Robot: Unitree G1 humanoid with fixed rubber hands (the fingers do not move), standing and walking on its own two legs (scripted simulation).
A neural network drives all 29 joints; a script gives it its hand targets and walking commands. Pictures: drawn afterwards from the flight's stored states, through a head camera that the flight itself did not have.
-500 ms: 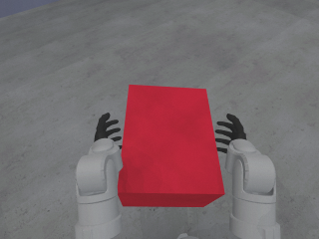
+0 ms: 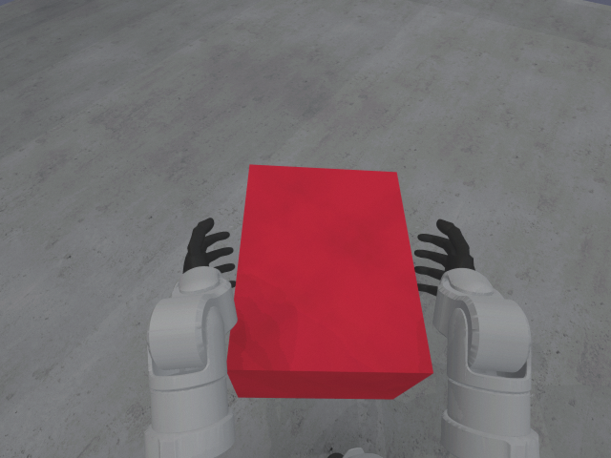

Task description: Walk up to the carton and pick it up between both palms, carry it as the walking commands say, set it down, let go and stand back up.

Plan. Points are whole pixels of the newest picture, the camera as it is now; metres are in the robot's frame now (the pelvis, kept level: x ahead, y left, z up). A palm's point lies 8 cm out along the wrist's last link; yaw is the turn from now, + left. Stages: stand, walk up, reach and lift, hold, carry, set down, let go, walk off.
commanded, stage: carry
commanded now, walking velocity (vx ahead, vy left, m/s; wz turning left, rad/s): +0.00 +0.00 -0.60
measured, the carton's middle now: (320, 280) +0.36 +0.02 -0.01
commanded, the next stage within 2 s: none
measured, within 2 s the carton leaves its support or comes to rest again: neither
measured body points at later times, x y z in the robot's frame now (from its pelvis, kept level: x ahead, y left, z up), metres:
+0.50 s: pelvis -0.02 -0.08 +0.00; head +0.03 -0.09 +0.45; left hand +0.33 -0.03 +0.08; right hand +0.24 -0.31 +0.08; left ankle +0.00 +0.05 -0.72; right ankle +0.01 -0.17 -0.72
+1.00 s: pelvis -0.07 -0.10 +0.00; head -0.05 -0.12 +0.45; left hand +0.27 -0.10 +0.10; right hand +0.14 -0.37 +0.10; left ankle -0.02 +0.01 -0.72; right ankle -0.04 -0.21 -0.72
